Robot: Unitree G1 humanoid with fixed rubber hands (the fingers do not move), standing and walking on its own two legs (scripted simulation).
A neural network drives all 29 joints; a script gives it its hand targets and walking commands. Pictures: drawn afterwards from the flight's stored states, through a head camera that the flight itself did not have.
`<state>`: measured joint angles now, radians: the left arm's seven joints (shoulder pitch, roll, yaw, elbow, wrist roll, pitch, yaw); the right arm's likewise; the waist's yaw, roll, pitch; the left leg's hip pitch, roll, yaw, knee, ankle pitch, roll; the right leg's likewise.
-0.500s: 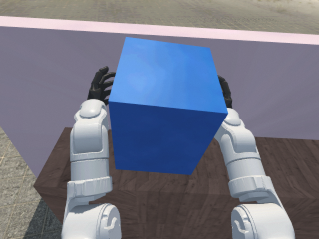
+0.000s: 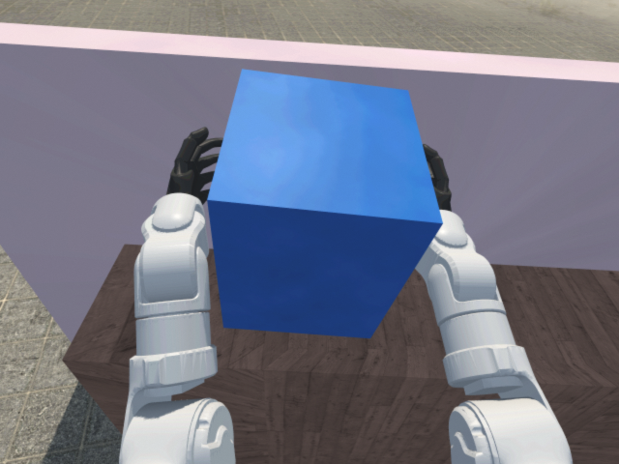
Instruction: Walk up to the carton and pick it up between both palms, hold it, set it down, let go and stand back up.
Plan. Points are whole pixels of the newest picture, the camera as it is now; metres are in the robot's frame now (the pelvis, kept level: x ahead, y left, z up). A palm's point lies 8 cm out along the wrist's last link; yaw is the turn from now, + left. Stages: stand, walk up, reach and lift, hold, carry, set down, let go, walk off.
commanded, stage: hold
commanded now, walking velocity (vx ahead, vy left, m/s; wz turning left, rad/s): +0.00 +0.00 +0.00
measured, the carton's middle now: (311, 214) +0.37 +0.00 +0.16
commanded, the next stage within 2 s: none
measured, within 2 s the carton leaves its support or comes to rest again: neither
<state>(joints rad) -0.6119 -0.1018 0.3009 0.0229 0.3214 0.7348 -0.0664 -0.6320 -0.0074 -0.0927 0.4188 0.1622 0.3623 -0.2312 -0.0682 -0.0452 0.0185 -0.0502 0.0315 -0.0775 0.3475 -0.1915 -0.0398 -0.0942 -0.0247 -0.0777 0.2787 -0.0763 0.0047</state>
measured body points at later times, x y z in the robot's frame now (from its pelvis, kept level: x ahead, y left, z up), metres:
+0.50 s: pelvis +0.00 +0.00 +0.00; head -0.04 +0.02 +0.45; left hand +0.37 +0.14 +0.19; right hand +0.38 -0.15 +0.17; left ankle +0.01 +0.15 -0.75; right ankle +0.06 -0.12 -0.75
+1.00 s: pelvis -0.01 +0.00 +0.00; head -0.05 +0.02 +0.45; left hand +0.35 +0.15 +0.20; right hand +0.36 -0.15 +0.18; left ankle +0.01 +0.15 -0.75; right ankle +0.06 -0.12 -0.75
